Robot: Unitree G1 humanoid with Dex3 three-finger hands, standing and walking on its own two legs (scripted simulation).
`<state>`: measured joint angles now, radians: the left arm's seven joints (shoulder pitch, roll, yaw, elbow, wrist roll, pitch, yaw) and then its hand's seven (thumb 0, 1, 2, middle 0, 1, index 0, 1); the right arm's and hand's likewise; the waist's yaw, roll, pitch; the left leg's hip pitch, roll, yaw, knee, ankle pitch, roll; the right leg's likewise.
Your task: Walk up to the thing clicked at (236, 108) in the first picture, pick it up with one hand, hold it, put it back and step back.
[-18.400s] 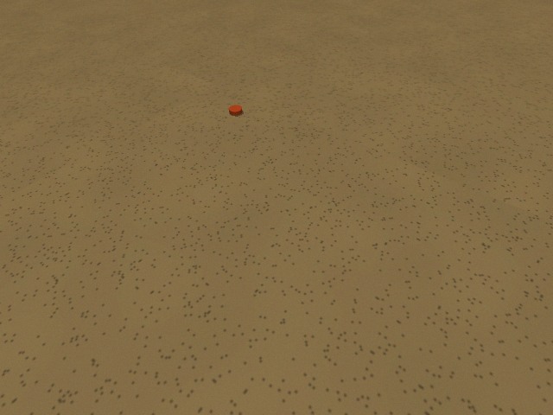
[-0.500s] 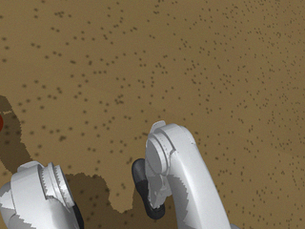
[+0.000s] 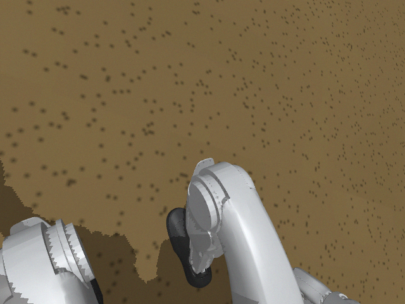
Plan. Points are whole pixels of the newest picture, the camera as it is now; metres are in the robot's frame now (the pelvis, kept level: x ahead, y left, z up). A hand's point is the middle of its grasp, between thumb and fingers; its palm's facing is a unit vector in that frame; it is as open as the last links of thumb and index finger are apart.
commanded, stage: rest palm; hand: left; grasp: from above
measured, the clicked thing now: out of the picture +0.43 +0.32 -0.28
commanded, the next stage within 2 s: close in 0.18 s
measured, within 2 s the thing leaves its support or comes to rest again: neither
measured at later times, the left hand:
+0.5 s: hand out of the picture +0.43 +0.29 -0.25, palm faces -0.39 -0.11 -0.92, open 13.6 cm
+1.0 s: hand out of the picture +0.42 +0.31 -0.26, palm faces -0.48 -0.16 -0.86, open 12.9 cm
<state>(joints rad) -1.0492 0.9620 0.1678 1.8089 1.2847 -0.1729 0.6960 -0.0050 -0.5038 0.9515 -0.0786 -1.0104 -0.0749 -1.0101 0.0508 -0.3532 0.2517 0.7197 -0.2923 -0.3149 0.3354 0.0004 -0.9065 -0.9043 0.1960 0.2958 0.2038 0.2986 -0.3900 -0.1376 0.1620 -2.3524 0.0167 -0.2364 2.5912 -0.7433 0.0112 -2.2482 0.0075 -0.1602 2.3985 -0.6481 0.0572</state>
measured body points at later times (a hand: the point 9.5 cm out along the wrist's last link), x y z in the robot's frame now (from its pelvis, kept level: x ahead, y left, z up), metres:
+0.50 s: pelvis -0.01 +0.00 +0.00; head +0.26 +0.13 +0.34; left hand +0.45 +0.29 -0.20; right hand +0.05 -0.25 -0.04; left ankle +0.06 +0.12 -0.26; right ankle +0.12 -0.12 -0.26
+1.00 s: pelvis +0.00 +0.00 +0.01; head +0.27 +0.13 +0.34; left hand +0.44 +0.32 -0.21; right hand +0.06 -0.24 -0.05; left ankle +0.06 +0.12 -0.26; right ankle +0.12 -0.12 -0.26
